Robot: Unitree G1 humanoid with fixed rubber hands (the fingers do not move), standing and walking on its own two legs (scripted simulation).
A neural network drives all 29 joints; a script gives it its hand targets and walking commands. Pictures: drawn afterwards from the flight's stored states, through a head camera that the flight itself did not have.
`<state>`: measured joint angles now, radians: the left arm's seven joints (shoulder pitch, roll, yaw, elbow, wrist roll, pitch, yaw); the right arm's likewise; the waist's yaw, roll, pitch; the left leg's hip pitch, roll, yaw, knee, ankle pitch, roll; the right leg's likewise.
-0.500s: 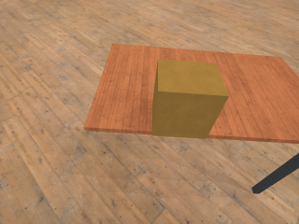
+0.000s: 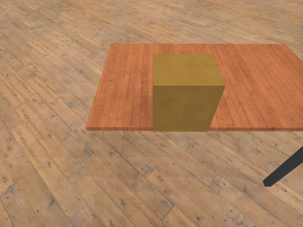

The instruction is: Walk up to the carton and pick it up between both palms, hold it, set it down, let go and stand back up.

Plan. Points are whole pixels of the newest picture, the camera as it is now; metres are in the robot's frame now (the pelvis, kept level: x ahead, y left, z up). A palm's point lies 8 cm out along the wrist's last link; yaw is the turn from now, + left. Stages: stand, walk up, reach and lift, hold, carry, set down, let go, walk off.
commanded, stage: walk up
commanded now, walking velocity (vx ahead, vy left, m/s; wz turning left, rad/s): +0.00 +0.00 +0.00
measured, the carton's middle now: (181, 94) +0.56 -0.10 +0.03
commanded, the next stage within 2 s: none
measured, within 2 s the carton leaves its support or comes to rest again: neither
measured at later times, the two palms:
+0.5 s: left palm out of the picture +0.02 +0.19 -0.14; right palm out of the picture -0.07 -0.29 -0.12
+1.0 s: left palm out of the picture +0.08 +0.06 -0.14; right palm (271, 225) +0.16 -0.35 -0.16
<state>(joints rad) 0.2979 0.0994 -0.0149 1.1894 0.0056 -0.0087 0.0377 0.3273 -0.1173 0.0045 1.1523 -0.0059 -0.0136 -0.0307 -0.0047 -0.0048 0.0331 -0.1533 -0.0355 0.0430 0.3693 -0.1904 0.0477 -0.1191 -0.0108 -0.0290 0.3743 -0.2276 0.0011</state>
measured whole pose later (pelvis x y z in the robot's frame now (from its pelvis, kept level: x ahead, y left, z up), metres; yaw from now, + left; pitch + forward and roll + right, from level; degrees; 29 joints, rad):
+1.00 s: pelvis +0.15 -0.13 -0.01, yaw +0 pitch +1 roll +0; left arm 0.41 0.06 -0.03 1.11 0.02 -0.06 0.04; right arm 0.23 -0.16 -0.04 1.08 0.00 0.00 -0.03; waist 0.01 0.04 0.06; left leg -0.37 0.01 0.08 0.61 -0.22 0.02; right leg -0.09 -0.02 -0.13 0.41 -0.33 -0.02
